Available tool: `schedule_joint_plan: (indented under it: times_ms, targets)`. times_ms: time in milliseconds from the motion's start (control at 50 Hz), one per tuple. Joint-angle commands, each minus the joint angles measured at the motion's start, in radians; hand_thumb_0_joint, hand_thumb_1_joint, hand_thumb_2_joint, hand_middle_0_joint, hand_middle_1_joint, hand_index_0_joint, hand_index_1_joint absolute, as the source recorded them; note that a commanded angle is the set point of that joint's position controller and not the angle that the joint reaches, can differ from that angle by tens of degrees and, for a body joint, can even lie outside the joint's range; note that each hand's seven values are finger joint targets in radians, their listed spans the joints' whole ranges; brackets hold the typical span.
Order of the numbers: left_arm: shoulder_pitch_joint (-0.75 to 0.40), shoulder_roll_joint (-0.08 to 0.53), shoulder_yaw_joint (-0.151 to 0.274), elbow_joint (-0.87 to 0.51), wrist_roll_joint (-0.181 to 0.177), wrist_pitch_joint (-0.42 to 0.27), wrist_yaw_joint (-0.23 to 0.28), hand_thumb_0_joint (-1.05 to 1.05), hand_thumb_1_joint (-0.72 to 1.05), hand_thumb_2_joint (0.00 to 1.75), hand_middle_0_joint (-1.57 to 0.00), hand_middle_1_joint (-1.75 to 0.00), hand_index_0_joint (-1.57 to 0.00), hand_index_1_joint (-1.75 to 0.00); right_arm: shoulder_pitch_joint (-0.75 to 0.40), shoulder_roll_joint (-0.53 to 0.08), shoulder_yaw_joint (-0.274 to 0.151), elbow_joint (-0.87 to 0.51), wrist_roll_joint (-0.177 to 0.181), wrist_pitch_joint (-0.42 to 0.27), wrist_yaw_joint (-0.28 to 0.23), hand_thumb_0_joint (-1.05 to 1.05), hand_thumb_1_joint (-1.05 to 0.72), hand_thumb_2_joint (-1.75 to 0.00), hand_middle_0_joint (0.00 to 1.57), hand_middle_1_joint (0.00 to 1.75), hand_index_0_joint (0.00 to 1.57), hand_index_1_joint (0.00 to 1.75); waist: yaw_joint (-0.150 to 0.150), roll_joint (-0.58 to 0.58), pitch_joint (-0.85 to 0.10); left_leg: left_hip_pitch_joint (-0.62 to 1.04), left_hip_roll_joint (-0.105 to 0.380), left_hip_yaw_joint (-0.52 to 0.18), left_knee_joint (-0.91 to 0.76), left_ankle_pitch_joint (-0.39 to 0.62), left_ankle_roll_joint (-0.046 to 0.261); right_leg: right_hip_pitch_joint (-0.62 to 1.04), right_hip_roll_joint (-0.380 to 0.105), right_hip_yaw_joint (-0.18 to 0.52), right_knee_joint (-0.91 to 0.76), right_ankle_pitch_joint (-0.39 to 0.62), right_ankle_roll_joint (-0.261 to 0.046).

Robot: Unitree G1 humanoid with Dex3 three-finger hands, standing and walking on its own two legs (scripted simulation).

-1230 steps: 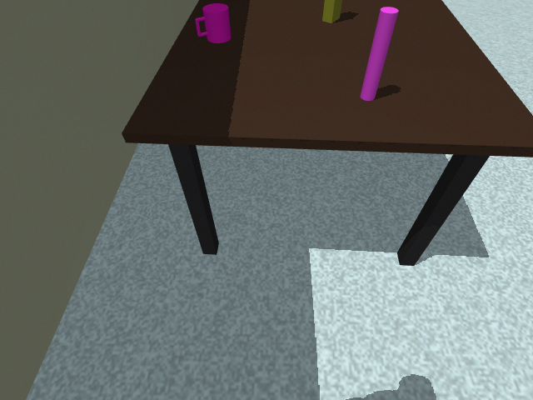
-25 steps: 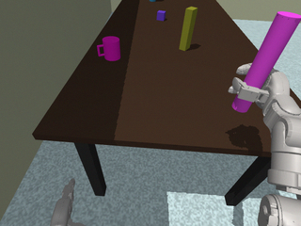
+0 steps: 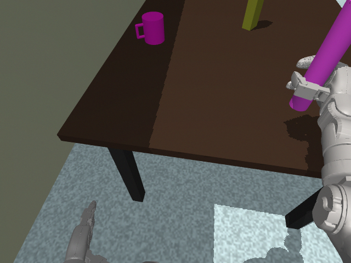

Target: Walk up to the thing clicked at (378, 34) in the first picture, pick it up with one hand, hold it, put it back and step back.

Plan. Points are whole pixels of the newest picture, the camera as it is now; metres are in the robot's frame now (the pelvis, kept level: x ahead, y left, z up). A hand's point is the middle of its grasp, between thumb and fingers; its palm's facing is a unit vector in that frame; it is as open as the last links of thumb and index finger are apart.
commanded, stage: crouch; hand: right
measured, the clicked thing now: (323, 63) +0.48 -0.21 +0.22
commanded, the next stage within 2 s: lower in 0.88 s
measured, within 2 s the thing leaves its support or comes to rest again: rests again in 1.92 s
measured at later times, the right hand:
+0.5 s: hand (299, 77) +0.53 -0.20 +0.15, palm faces +0.18 +0.98 +0.01, open 5.0 cm
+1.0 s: hand (296, 76) +0.55 -0.20 +0.14, palm faces +0.19 +0.98 +0.01, open 5.0 cm
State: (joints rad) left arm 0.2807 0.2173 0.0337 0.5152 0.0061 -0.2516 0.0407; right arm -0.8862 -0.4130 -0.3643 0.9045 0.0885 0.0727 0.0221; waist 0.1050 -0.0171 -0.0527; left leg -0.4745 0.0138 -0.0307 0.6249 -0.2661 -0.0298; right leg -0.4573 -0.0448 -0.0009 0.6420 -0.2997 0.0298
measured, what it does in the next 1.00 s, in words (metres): stands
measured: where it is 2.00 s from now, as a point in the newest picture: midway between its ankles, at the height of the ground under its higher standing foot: outside the picture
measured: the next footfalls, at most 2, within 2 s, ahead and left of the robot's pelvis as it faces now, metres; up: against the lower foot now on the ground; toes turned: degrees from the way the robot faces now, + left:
none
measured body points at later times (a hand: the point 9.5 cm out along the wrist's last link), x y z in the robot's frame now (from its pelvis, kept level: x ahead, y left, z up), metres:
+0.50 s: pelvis +0.02 -0.01 -0.01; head +0.08 -0.02 +0.44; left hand +0.16 +0.26 -0.07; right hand +0.51 -0.25 +0.15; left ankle +0.03 +0.14 -0.72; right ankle +0.01 -0.14 -0.72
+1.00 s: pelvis +0.01 -0.01 -0.02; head +0.10 -0.02 +0.42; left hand +0.15 +0.26 -0.07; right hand +0.54 -0.26 +0.14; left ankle +0.03 +0.14 -0.72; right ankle +0.01 -0.14 -0.72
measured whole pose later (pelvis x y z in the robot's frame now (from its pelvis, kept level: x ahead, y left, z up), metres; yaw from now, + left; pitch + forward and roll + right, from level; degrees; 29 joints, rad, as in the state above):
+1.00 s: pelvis +0.01 -0.01 -0.02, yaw +1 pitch +16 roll +1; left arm 0.28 0.24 0.01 0.34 0.03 -0.12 0.00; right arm -1.08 -0.57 -0.44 1.22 0.02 -0.16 0.05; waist 0.19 -0.02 -0.10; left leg -0.71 0.00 -0.03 0.76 -0.33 -0.04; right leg -0.71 -0.06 0.00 0.81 -0.38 0.02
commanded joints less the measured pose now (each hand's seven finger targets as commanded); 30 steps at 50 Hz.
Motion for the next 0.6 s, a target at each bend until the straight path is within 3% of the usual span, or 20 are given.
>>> schedule_joint_plan:
  times_ms: [0,40,60,80,100,120,160,200,220,240,280,320,340,360,380,400,440,500,540,580]
  targets:
    - [-0.068,0.124,0.044,-0.175,-0.005,-0.03,0.007,0.0,-0.55,0.05,-0.06,-0.06,-0.06,-0.05,-0.59,-0.288,-0.024,-0.21,0.005,-0.16,0.0,0.0,-0.59,-1.29,1.37,1.39,1.37,1.39,0.006,-0.036,-0.42,0.112,-0.024,0.047,-0.052,0.233,0.012,0.169,0.031,-0.018,-0.039,0.2,-0.037]
    - [-0.085,0.121,0.037,-0.212,-0.005,-0.025,0.005,0.0,-0.54,0.04,-0.06,-0.06,-0.06,-0.05,-0.65,-0.284,-0.01,-0.229,0.003,-0.193,0.001,0.0,-0.6,-1.28,1.36,1.39,1.37,1.39,0.018,-0.049,-0.466,0.11,-0.027,0.048,-0.044,0.228,0.014,0.18,0.029,-0.016,-0.032,0.195,-0.036]
    - [-0.087,0.129,0.044,-0.224,-0.003,-0.022,0.009,0.0,-0.54,0.04,-0.06,-0.06,-0.06,-0.05,-0.674,-0.321,-0.031,-0.239,0.0,-0.208,-0.002,0.0,-0.6,-1.28,1.36,1.38,1.37,1.38,0.01,-0.051,-0.502,0.126,-0.025,0.046,-0.038,0.246,0.011,0.19,0.03,-0.019,-0.02,0.212,-0.036]
    - [-0.05,0.146,0.06,-0.193,-0.002,-0.014,0.014,0.0,-0.54,0.05,-0.06,-0.06,-0.06,-0.05,-0.657,-0.312,-0.028,-0.174,-0.003,-0.209,-0.002,0.0,-0.61,-1.28,1.36,1.39,1.37,1.39,0.031,-0.046,-0.498,0.095,-0.03,0.05,-0.028,0.266,0.012,0.198,0.027,-0.014,-0.01,0.238,-0.035]
    - [-0.026,0.129,0.041,-0.215,-0.003,-0.008,0.008,0.0,-0.54,0.05,-0.06,-0.06,-0.06,-0.05,-0.649,-0.286,-0.01,-0.187,-0.001,-0.213,0.001,0.0,-0.61,-1.28,1.36,1.39,1.37,1.39,0.026,-0.058,-0.488,0.097,-0.033,0.055,-0.028,0.262,0.015,0.198,0.026,-0.012,-0.017,0.245,-0.033]
    - [-0.031,0.137,0.044,-0.207,-0.002,-0.002,0.007,0.0,-0.54,0.05,-0.06,-0.06,-0.06,-0.05,-0.624,-0.286,-0.014,-0.129,-0.002,-0.218,0.001,0.0,-0.62,-1.29,1.37,1.39,1.38,1.39,0.026,-0.065,-0.474,0.078,-0.033,0.057,-0.027,0.257,0.017,0.188,0.025,-0.01,-0.011,0.249,-0.03]
    - [-0.022,0.135,0.045,-0.19,-0.002,0.007,0.005,0.0,-0.54,0.05,-0.06,-0.06,-0.06,-0.05,-0.671,-0.327,-0.035,-0.171,-0.005,-0.237,-0.002,0.0,-0.64,-1.27,1.36,1.37,1.36,1.37,0.016,-0.116,-0.492,0.06,-0.036,0.06,-0.02,0.261,0.021,0.207,0.017,-0.005,-0.005,0.297,-0.022]
    - [-0.04,0.15,0.061,-0.182,0.002,0.013,0.005,0.0,-0.54,0.05,-0.06,-0.06,-0.06,-0.05,-0.63,-0.306,-0.025,-0.07,-0.013,-0.239,-0.003,0.0,-0.63,-1.29,1.37,1.39,1.38,1.39,0.029,-0.097,-0.449,0.027,-0.043,0.068,-0.015,0.233,0.023,0.181,0.012,-0.001,-0.004,0.279,-0.02]
    - [-0.034,0.137,0.044,-0.185,0.004,0.017,-0.001,0.0,-0.54,0.04,-0.06,-0.05,-0.06,-0.05,-0.638,-0.299,-0.026,-0.095,-0.007,-0.249,-0.002,0.0,-0.62,-1.29,1.37,1.39,1.38,1.39,0.022,-0.117,-0.45,0.04,-0.039,0.063,-0.017,0.238,0.026,0.161,0.015,-0.003,-0.002,0.278,-0.019]
    - [-0.063,0.114,0.013,-0.237,0.002,0.016,-0.005,0.0,-0.54,0.04,-0.06,-0.06,-0.06,-0.05,-0.671,-0.301,-0.024,-0.126,-0.007,-0.259,-0.002,0.0,-0.61,-1.28,1.36,1.39,1.37,1.39,0.016,-0.097,-0.486,0.068,-0.04,0.063,-0.017,0.238,0.024,0.162,0.016,-0.006,-0.002,0.263,-0.024]
    - [-0.065,0.134,0.036,-0.256,0.001,0.023,0.0,0.0,-0.55,0.05,-0.06,-0.05,-0.06,-0.05,-0.679,-0.339,-0.039,-0.139,-0.012,-0.271,-0.002,0.0,-0.6,-1.28,1.37,1.39,1.37,1.39,0.02,-0.098,-0.533,0.099,-0.037,0.057,-0.007,0.274,0.022,0.162,0.019,-0.013,0.008,0.283,-0.024]
    - [-0.001,0.166,0.066,-0.256,0.001,0.034,0.0,0.0,-0.55,0.05,-0.06,-0.06,-0.06,-0.05,-0.631,-0.333,-0.044,-0.106,-0.013,-0.266,0.007,0.0,-0.63,-1.29,1.37,1.39,1.38,1.39,0.034,-0.095,-0.558,0.074,-0.043,0.06,0.008,0.332,0.022,0.218,0.014,-0.007,0.028,0.394,-0.02]
    - [0.042,0.152,0.056,-0.214,0.003,0.043,-0.005,0.0,-0.54,0.05,-0.06,-0.06,-0.06,-0.05,-0.582,-0.29,-0.025,-0.046,-0.01,-0.262,0.013,0.0,-0.66,-1.3,1.39,1.4,1.39,1.4,0.045,-0.102,-0.499,0.039,-0.048,0.066,0.006,0.332,0.023,0.218,0.009,-0.003,0.032,0.438,-0.014]
    - [0.032,0.158,0.063,-0.229,0.004,0.046,-0.009,0.0,-0.55,0.05,-0.06,-0.05,-0.06,-0.05,-0.618,-0.311,-0.043,-0.104,-0.005,-0.272,0.014,0.0,-0.68,-1.29,1.39,1.4,1.39,1.4,0.034,-0.121,-0.509,0.046,-0.047,0.063,0.007,0.34,0.026,0.214,0.009,-0.001,0.034,0.463,-0.011]
    - [-0.03,0.164,0.063,-0.286,0.0,0.044,-0.009,0.0,-0.54,0.05,-0.06,-0.05,-0.06,-0.05,-0.669,-0.35,-0.059,-0.148,-0.01,-0.279,0.008,0.0,-0.69,-1.28,1.39,1.39,1.39,1.39,0.025,-0.103,-0.56,0.075,-0.041,0.054,0.011,0.365,0.023,0.214,0.015,-0.008,0.043,0.446,-0.018]
    - [-0.037,0.177,0.081,-0.274,0.0,0.046,-0.005,0.0,-0.55,0.05,-0.06,-0.05,-0.06,-0.05,-0.661,-0.36,-0.065,-0.118,-0.014,-0.275,0.005,0.0,-0.67,-1.28,1.39,1.39,1.39,1.39,0.031,-0.081,-0.542,0.086,-0.039,0.054,0.018,0.38,0.022,0.182,0.018,-0.013,0.041,0.414,-0.022]
    - [-0.005,0.149,0.06,-0.254,-0.001,0.053,-0.011,0.0,-0.55,0.05,-0.06,-0.05,-0.05,-0.05,-0.59,-0.292,-0.04,-0.026,-0.015,-0.271,0.014,0.0,-0.67,-1.27,1.38,1.38,1.38,1.38,0.046,-0.063,-0.481,0.087,-0.035,0.05,0.021,0.365,0.022,0.112,0.023,-0.017,0.037,0.343,-0.027]
    - [-0.025,0.145,0.051,-0.299,0.001,0.056,-0.015,0.0,-0.56,0.05,-0.06,-0.05,-0.05,-0.05,-0.697,-0.353,-0.057,-0.114,-0.025,-0.295,0.012,0.0,-0.66,-1.3,1.4,1.41,1.4,1.41,0.039,-0.095,-0.54,0.079,-0.034,0.044,0.027,0.37,0.02,0.147,0.023,-0.02,0.052,0.366,-0.027]
    - [0.04,0.174,0.09,-0.237,0.002,0.067,-0.015,0.0,-0.56,0.05,-0.06,-0.05,-0.05,-0.05,-0.634,-0.351,-0.066,-0.02,-0.028,-0.282,0.015,0.0,-0.66,-1.3,1.4,1.41,1.4,1.41,0.06,-0.086,-0.488,0.046,-0.036,0.044,0.032,0.372,0.021,0.118,0.024,-0.017,0.059,0.359,-0.029]
    - [-0.027,0.153,0.064,-0.283,0.002,0.064,-0.021,0.0,-0.55,0.05,-0.06,-0.05,-0.05,-0.05,-0.666,-0.323,-0.044,-0.036,-0.03,-0.291,0.022,0.0,-0.66,-1.32,1.42,1.43,1.42,1.43,0.061,-0.101,-0.509,0.027,-0.035,0.039,0.035,0.36,0.021,0.127,0.023,-0.016,0.066,0.353,-0.031]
